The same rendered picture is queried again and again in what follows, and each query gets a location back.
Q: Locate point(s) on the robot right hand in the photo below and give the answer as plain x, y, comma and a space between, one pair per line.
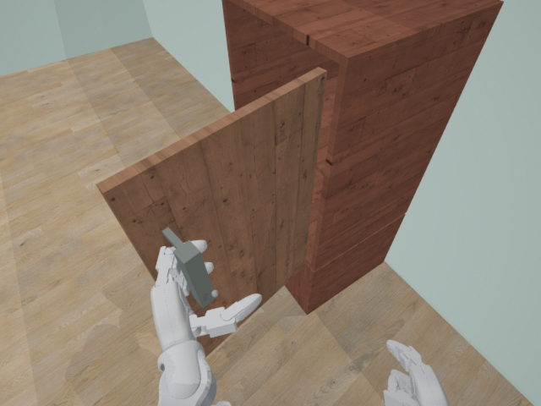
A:
421, 388

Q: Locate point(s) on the robot left forearm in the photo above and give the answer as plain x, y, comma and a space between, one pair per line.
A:
187, 379

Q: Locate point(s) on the handle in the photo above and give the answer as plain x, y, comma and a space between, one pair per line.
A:
193, 268

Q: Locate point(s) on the robot left hand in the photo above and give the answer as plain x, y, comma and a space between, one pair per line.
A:
171, 309

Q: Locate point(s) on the cupboard door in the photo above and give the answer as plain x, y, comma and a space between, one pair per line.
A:
244, 184

